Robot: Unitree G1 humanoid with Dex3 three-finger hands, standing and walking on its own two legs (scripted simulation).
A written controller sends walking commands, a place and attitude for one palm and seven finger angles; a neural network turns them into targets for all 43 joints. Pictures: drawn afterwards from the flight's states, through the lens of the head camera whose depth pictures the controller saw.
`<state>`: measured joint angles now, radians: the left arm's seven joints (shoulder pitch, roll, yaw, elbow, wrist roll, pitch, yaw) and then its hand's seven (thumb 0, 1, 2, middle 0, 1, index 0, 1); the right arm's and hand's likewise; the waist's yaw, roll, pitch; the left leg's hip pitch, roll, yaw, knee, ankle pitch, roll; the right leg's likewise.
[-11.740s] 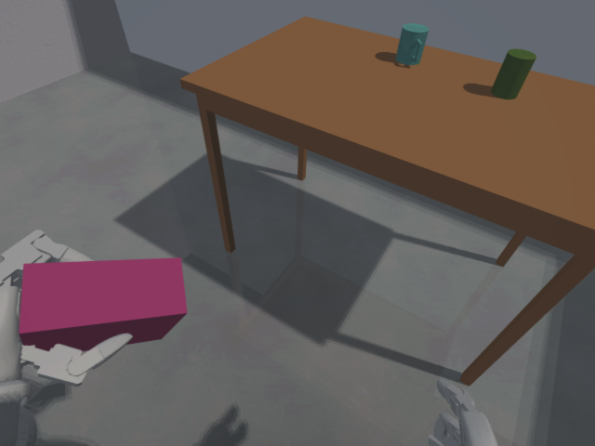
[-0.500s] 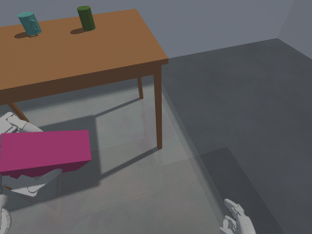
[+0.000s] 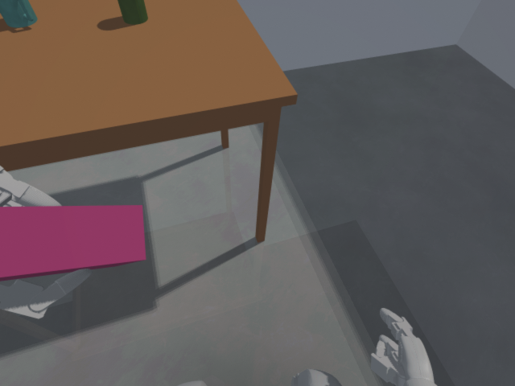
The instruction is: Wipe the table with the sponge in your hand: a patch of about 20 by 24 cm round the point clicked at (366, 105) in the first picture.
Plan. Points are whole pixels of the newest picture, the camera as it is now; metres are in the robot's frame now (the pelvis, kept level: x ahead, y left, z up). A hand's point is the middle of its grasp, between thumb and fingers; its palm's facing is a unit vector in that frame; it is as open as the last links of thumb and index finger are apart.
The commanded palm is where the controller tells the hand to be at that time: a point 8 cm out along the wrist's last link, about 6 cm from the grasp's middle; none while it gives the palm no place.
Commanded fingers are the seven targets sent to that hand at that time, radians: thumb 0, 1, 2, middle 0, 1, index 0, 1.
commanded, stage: take the last steps up to it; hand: left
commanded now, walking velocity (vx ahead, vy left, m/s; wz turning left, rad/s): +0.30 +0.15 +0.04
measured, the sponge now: (87, 242) +0.25 +0.21 +0.15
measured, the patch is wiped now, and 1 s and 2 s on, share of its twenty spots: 0.00 0.00 0.00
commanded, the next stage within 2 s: come to a stop and stand still in 1.16 s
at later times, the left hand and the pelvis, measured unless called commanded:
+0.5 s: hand (54, 179) +0.31 +0.26 +0.18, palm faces +0.37 -0.80 -0.47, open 10.0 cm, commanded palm +0.25 +0.31 +0.19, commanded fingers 0.00 0.10 1.30 -1.20 -1.60 -1.20 -1.60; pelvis +0.10 +0.03 +0.01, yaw +2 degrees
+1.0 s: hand (14, 138) +0.36 +0.33 +0.19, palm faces +0.43 -0.74 -0.52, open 10.0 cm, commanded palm +0.31 +0.37 +0.19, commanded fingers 0.00 0.10 1.30 -1.20 -1.60 -1.20 -1.60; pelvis +0.16 +0.08 +0.00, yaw +2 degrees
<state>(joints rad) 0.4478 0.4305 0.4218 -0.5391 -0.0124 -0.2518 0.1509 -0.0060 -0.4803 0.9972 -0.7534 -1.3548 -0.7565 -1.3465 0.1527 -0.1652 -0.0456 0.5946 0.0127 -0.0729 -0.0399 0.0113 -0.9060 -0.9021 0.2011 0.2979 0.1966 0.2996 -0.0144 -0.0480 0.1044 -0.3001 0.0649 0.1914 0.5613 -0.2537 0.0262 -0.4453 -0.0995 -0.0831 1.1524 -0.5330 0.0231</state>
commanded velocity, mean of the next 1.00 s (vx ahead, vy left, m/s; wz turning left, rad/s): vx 0.21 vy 0.15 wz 0.02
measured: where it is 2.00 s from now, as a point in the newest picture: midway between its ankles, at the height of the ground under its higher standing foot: outside the picture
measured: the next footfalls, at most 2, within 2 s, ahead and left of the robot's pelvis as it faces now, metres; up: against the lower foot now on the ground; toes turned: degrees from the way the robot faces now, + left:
right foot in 0.20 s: +0.12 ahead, -0.09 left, +0.00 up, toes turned -10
left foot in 0.58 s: +0.23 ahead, +0.19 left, +0.00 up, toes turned +11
